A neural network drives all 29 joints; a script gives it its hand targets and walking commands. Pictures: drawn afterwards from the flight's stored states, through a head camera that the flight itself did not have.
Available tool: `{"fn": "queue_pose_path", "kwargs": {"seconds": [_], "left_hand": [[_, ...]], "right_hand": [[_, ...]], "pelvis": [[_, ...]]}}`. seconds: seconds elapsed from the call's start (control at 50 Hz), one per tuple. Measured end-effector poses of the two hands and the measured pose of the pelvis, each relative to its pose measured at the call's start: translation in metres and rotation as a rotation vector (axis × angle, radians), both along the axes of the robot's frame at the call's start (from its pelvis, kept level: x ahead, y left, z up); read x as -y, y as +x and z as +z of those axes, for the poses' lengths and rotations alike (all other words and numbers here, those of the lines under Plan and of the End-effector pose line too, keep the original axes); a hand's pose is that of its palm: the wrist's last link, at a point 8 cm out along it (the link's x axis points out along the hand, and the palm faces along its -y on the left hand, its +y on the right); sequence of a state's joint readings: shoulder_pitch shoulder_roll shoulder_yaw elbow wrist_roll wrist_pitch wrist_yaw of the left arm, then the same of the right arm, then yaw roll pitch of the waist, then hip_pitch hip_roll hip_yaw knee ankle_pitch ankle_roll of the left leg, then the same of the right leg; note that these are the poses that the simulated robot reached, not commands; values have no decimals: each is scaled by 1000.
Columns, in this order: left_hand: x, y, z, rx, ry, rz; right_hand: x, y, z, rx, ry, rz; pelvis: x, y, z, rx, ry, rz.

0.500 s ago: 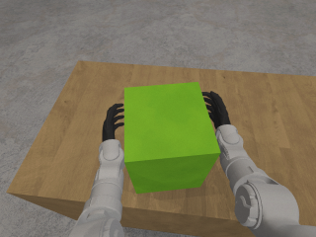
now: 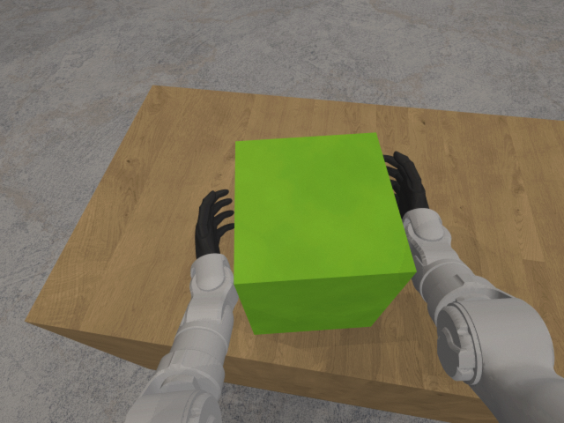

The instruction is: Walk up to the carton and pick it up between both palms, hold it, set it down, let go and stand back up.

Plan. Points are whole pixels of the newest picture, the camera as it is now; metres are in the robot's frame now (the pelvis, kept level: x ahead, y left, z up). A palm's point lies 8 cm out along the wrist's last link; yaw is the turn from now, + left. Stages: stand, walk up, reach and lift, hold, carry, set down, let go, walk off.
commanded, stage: set down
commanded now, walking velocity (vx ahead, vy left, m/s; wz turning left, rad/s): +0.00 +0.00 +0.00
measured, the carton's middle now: (309, 242) +0.38 +0.03 -0.02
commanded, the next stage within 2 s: none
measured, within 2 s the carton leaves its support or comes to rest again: neither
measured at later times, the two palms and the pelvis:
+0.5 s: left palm (208, 280) +0.29 +0.17 +0.00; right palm (456, 250) +0.37 -0.17 +0.01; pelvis -0.03 +0.00 +0.00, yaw +0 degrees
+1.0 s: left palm (207, 312) +0.25 +0.16 -0.01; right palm (486, 301) +0.31 -0.21 +0.00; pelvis -0.05 -0.01 +0.00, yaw +0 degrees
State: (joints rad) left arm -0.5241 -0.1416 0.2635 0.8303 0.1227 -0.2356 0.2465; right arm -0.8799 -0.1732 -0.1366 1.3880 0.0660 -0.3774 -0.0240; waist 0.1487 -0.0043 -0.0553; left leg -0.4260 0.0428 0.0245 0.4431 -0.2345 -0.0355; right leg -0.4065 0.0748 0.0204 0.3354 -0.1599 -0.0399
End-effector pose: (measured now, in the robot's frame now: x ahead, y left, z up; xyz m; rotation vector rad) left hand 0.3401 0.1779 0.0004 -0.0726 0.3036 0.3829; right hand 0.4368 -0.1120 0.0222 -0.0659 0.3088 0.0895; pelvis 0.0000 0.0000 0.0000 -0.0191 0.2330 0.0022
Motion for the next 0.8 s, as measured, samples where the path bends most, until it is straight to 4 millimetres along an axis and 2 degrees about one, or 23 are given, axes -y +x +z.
{"fn": "queue_pose_path", "kwargs": {"seconds": [0.16, 0.26, 0.4, 0.62, 0.8], "left_hand": [[2, -5, 4, 19, -3, -9], [5, -12, 4, 18, -4, -21], [6, -34, -3, 0, -5, -27], [13, -66, -4, -2, -14, -33], [15, -81, -4, -5, -12, -29]], "right_hand": [[20, -8, 5, 35, -27, -19], [35, -24, -4, 9, -40, -24], [52, -52, -14, 11, -26, -36], [69, -75, -2, 40, -13, -22], [79, -102, -16, -5, -11, -16]], "pelvis": [[1, -6, 0, 8, -3, -2], [2, -12, -1, 16, -4, -3], [2, -22, -1, 30, -5, -4], [5, -42, -1, 60, -2, -5], [8, -51, -2, 77, 2, -5]]}}
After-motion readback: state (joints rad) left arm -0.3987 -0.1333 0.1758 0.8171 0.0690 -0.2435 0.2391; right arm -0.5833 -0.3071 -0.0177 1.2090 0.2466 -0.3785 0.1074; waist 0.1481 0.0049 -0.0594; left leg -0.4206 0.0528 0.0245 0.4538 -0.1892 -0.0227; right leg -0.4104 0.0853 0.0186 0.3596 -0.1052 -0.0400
